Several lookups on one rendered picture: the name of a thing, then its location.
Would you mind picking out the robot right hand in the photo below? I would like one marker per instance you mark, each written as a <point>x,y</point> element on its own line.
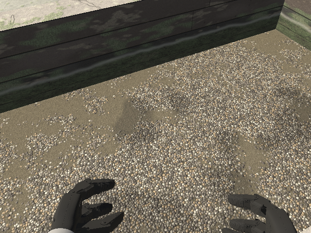
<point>276,219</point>

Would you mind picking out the robot left hand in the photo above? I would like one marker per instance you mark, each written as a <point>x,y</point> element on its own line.
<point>73,215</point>

